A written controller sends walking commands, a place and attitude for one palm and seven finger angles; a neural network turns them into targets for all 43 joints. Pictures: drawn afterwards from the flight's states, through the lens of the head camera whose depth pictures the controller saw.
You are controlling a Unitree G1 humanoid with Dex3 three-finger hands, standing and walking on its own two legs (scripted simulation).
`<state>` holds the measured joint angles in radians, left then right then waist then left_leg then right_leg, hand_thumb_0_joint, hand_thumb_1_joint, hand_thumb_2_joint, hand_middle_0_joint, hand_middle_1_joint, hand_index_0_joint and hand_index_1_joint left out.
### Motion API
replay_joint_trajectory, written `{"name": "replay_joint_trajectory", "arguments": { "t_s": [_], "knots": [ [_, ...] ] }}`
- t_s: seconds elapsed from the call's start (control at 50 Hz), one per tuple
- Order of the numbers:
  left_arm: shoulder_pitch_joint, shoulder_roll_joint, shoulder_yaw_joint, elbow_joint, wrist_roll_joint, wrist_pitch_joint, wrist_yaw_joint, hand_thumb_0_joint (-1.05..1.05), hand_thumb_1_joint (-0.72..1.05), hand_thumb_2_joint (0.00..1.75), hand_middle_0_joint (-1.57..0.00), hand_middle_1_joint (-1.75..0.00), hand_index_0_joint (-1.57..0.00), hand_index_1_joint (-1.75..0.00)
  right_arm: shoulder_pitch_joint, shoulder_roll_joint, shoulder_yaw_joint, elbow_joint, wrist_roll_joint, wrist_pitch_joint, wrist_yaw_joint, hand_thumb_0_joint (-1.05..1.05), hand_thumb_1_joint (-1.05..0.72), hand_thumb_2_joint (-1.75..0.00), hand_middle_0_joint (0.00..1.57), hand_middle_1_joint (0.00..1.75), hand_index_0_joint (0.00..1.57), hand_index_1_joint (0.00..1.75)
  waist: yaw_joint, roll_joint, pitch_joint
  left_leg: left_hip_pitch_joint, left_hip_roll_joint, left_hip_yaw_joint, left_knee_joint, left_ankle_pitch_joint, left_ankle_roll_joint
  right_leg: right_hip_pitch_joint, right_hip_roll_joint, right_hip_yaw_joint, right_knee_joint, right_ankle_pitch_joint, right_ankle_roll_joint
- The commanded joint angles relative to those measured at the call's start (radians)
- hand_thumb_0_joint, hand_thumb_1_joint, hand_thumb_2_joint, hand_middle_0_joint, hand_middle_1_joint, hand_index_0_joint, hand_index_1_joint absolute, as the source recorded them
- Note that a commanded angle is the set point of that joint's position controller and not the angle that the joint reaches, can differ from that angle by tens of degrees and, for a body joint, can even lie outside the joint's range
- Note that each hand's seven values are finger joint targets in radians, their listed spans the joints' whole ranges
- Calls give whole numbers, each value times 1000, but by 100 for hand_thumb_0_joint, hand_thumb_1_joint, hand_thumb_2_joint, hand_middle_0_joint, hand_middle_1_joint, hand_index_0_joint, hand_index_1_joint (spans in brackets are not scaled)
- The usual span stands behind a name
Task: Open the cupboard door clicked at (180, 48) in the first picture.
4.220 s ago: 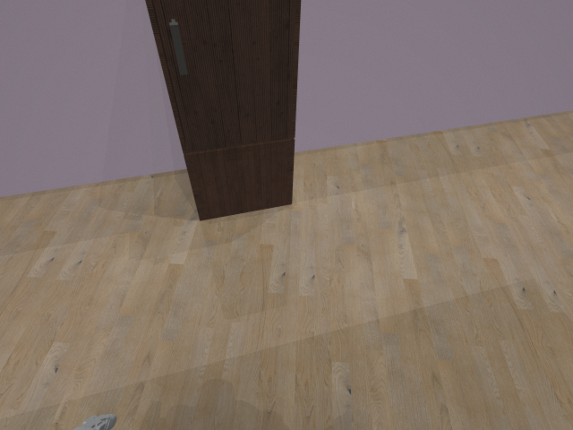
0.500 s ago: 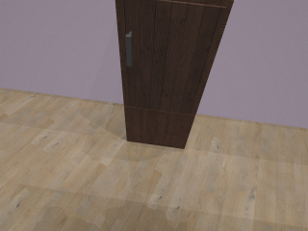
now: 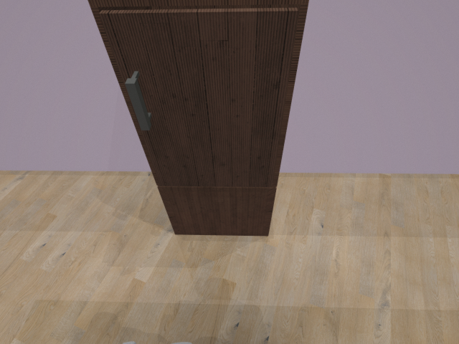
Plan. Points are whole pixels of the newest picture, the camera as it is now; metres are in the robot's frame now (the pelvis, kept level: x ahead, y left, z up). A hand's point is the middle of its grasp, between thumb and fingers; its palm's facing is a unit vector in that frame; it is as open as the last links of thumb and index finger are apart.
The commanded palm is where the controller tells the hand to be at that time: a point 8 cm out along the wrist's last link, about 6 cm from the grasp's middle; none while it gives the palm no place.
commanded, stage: take the last steps up to it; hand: left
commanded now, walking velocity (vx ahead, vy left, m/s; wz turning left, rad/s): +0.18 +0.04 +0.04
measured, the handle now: (141, 101) +0.65 +0.26 +0.06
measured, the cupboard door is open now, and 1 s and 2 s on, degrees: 0 0 0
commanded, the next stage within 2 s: come to a stop and stand still in 0.12 s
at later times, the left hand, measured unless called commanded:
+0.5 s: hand out of the picture +0.08 +0.21 -0.18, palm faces +0.05 -0.99 -0.14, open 7.3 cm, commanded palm none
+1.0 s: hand out of the picture +0.06 +0.15 -0.14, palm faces +0.04 -0.97 -0.23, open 7.3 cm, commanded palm none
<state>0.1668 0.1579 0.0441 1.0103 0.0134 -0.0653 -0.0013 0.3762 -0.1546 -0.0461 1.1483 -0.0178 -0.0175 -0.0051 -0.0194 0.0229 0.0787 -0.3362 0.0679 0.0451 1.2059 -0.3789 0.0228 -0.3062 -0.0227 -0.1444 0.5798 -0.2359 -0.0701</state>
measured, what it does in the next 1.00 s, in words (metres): steps on the spot: left foot, then right foot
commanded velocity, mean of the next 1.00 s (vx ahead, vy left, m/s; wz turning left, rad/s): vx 0.00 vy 0.03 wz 0.01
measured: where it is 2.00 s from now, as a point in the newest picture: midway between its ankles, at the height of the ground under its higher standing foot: outside the picture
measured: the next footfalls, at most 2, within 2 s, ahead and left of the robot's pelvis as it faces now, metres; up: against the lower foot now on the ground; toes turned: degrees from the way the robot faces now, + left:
left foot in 0.32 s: +0.20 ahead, +0.15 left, +0.00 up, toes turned +7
right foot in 0.76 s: +0.08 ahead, -0.12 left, +0.00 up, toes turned -5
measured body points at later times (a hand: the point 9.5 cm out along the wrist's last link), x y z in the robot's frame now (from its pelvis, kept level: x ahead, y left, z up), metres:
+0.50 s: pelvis +0.10 +0.05 +0.01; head +0.13 +0.07 +0.45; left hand +0.08 +0.26 -0.17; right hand +0.20 -0.17 -0.13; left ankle +0.16 +0.15 -0.73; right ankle +0.05 -0.08 -0.69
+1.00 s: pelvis +0.05 -0.03 +0.02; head +0.05 -0.06 +0.47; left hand +0.06 +0.20 -0.12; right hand +0.04 -0.27 -0.15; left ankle +0.04 +0.13 -0.66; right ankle +0.04 -0.12 -0.73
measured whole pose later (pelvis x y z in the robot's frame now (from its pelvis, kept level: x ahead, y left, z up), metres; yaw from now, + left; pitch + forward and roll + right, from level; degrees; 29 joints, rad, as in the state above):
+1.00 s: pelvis +0.05 -0.03 +0.02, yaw -2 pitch +0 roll +3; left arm 0.33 0.11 0.02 1.05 0.02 0.00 0.02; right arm 0.32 -0.22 -0.07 1.07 -0.03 0.05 0.01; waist 0.01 0.03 -0.01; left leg -0.42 0.03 0.03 0.93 -0.25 -0.05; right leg -0.16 -0.06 -0.05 0.37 -0.22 -0.02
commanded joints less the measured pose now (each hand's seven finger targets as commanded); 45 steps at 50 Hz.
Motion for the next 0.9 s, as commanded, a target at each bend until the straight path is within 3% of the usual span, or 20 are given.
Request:
{"name": "replay_joint_trajectory", "arguments": {
  "t_s": [0.0, 0.08, 0.2, 0.26, 0.28, 0.32, 0.34, 0.36, 0.4, 0.46, 0.54, 0.66, 0.7, 0.72, 0.74, 0.76, 0.78, 0.8, 0.84, 0.88],
  "knots": [
    [115, 104, 17, 6, 4, -10, 18, 0, 90, 90, -20, -30, -20, -30, 56, -18, -5, -53, -7, -1, 1, 0, -90, -90, 20, 30, 20, 30, -10, -105, -16, -129, 58, -30, -45, 113, -23, 18, -252, 190, -377, 189, -64],
    [140, 105, 15, 20, 7, -13, 19, 0, 90, 90, -20, -30, -20, -30, 3, -13, -4, -81, -5, 10, 9, 0, -90, -90, 20, 30, 20, 30, -8, -119, -9, -142, 61, 3, -215, 157, -49, 26, -237, 151, -398, 225, -83],
    [185, 137, 24, 47, 12, -6, 18, 0, 90, 90, -20, -30, -20, -30, -140, -28, -1, -133, -1, -11, 18, 0, -90, -90, 20, 30, 20, 30, 37, -141, -6, -100, 38, 30, -492, 135, -47, 122, -263, 173, -360, 211, -96],
    [174, 102, 10, 64, 6, 16, 29, 0, 90, 90, -20, -30, -20, -30, -102, -21, 13, -98, 2, -23, 1, 0, -90, -90, 20, 30, 20, 30, 16, -118, -31, 107, 6, 38, -721, 281, -52, 103, -186, 115, -222, 338, -38],
    [196, 75, 1, 70, 2, 23, 34, 0, 90, 90, -20, -30, -20, -30, -53, -50, 14, -79, 1, -32, -6, 0, -90, -90, 20, 30, 20, 30, 9, -38, -78, 207, 33, 5, -789, 479, -46, 107, -135, 95, -133, 320, 3],
    [284, 27, -16, 91, -13, 39, 45, 0, 90, 90, -20, -30, -20, -30, -37, -147, 8, -75, 6, -32, -27, 0, -90, -90, 20, 30, 20, 30, 34, 165, -176, 334, 262, -159, -770, 1011, 61, 63, -60, 54, -68, -76, 83],
    [284, 34, -15, 94, -6, 50, 51, 0, 90, 90, -20, -30, -20, -30, -54, -161, 0, -80, 6, -14, -32, 0, -90, -90, 20, 30, 20, 30, 24, 123, -128, 274, 277, -130, -793, 964, 93, 86, -47, 63, -28, -189, 81],
    [280, 35, -15, 97, -8, 64, 49, 0, 90, 90, -20, -30, -20, -30, -101, -156, 3, -85, 8, -8, -42, 0, -90, -90, 20, 30, 20, 30, 39, 203, -84, 243, 289, -157, -831, 1020, 110, 43, -44, 60, 35, -238, 96],
    [228, 84, -1, 73, 3, 91, 47, 0, 90, 90, -20, -30, -20, -30, -71, -157, -6, -82, 8, 4, -62, 0, -90, -90, 20, 30, 20, 30, 8, 213, -61, 236, 316, -189, -859, 1162, 146, -24, -39, 109, 254, -342, 99],
    [207, 93, 20, 49, 8, 106, 41, 0, 90, 90, -20, -30, -20, -30, -118, -178, -28, -112, 3, 20, -67, 0, -90, -90, 20, 30, 20, 30, 8, 104, -103, 246, 323, -151, -827, 1051, 182, -100, -34, 152, 440, -321, 94],
    [182, 76, 34, 3, 8, 122, 31, 0, 90, 90, -20, -30, -20, -30, -176, -181, -42, -154, 0, 25, -57, 0, -90, -90, 20, 30, 20, 30, 15, 92, -195, 226, 279, -102, -849, 739, 162, -128, -20, 165, 513, -231, 113],
    [182, 49, 19, -9, 7, 107, 21, 0, 90, 90, -20, -30, -20, -30, -226, -174, -47, -160, -15, 36, -26, 0, -90, -90, 20, 30, 20, 30, 20, 221, -133, 53, 224, -140, -960, 28, 105, 50, -21, 79, 129, -243, 88],
    [285, 51, 18, 39, 6, 97, 22, 0, 90, 90, -20, -30, -20, -30, -240, -171, -47, -156, -12, 46, -16, 0, -90, -90, 20, 30, 20, 30, 69, 173, -109, -90, 154, -85, -953, -189, 38, 241, 6, 25, -74, -114, 82],
    [327, 89, 21, 53, 16, 89, 24, 0, 90, 90, -20, -30, -20, -30, -227, -132, -40, -156, -6, 53, -11, 0, -90, -90, 20, 30, 20, 30, 84, 33, -89, -151, 78, -35, -854, -222, -6, 283, -28, 66, -208, -124, 79],
    [294, 163, 22, 35, 26, 74, 30, 0, 90, 90, -20, -30, -20, -30, -214, -57, -23, -169, 11, 64, -5, 0, -90, -90, 20, 30, 20, 30, 68, -237, -31, -188, -15, 31, -608, -161, -65, 140, -243, 386, -437, -468, 16],
    [183, 225, 24, -17, 22, 83, 34, 0, 90, 90, -20, -30, -20, -30, -260, -64, -27, -206, 3, 70, 4, 0, -90, -90, 20, 30, 20, 30, 66, -296, 81, -183, -19, 1, -480, -117, -62, -92, -372, 549, -567, -657, -38],
    [99, 234, 26, -46, 20, 79, 38, 0, 90, 90, -20, -30, -20, -30, -248, -96, -33, -200, -5, 72, 11, 0, -90, -90, 20, 30, 20, 30, 41, -239, 105, -123, 1, -41, -396, -59, -49, -207, -384, 541, -592, -673, -50],
    [59, 219, 31, -53, 16, 66, 41, 0, 90, 90, -20, -30, -20, -30, -225, -94, -32, -176, -9, 77, 11, 0, -90, -90, 20, 30, 20, 30, 29, -273, 137, -133, -4, -67, -351, 7, -41, -215, -337, 527, -583, -585, -30],
    [40, 178, 19, -51, 9, 56, 35, 0, 90, 90, -20, -30, -20, -30, -111, -95, -35, -126, -11, 69, 17, 0, -90, -90, 20, 30, 20, 30, -7, -202, 124, -133, -17, -44, -284, 106, -46, -128, -260, 357, -502, -358, -1],
    [86, 173, 23, -45, 7, 48, 31, 0, 90, 90, -20, -30, -20, -30, -63, -98, -33, -111, -10, 57, 21, 0, -90, -90, 20, 30, 20, 30, 5, -179, 71, -172, -31, -24, -260, 138, -57, 18, -236, 284, -440, -175, 7]
  ]
}}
